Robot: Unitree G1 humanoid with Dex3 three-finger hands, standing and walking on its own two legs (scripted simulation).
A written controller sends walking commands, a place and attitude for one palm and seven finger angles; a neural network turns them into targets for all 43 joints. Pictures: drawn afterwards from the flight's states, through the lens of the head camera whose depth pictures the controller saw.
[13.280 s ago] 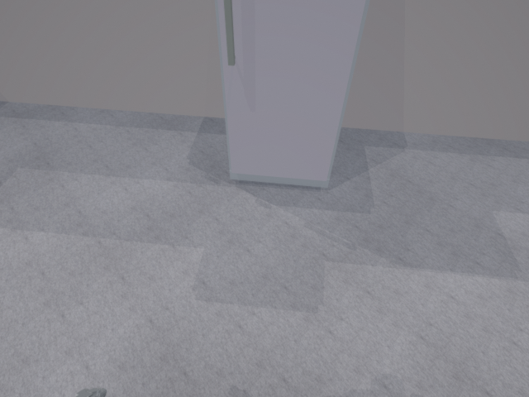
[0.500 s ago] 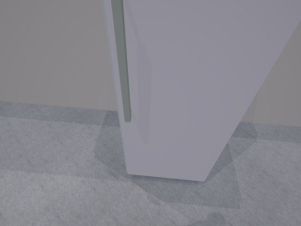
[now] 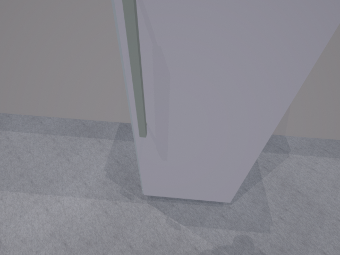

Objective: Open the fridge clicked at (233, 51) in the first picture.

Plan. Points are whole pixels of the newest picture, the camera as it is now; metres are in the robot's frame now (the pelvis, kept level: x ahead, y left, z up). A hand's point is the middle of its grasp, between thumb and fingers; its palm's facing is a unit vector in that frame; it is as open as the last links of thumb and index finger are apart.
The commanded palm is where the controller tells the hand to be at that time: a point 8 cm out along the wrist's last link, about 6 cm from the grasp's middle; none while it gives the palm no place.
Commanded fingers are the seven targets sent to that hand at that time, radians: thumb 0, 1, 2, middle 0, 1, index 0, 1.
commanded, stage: look again from close up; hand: left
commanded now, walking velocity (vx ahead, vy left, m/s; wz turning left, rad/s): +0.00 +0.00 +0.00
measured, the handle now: (139, 76) +0.53 +0.12 +0.15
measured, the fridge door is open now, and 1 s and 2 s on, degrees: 0 0 0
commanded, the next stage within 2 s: none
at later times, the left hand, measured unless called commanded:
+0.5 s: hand out of the picture +0.02 +0.17 -0.18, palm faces +0.02 -0.98 -0.19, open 7.4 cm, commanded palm none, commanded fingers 0.00 0.90 0.90 -0.20 -0.30 -0.20 -0.30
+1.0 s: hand out of the picture +0.04 +0.18 -0.17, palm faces +0.01 -0.97 -0.23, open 7.4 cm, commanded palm none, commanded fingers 0.00 0.90 0.90 -0.20 -0.30 -0.20 -0.30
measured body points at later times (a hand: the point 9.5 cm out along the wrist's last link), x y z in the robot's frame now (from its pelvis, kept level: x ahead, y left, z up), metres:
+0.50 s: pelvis +0.01 +0.00 +0.00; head +0.02 +0.00 +0.45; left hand +0.02 +0.22 -0.16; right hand +0.02 -0.23 -0.16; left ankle -0.01 +0.10 -0.74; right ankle +0.03 -0.12 -0.74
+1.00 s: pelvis +0.02 -0.01 +0.00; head +0.03 -0.01 +0.45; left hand +0.04 +0.23 -0.15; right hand +0.05 -0.26 -0.15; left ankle -0.01 +0.10 -0.74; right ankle +0.03 -0.12 -0.74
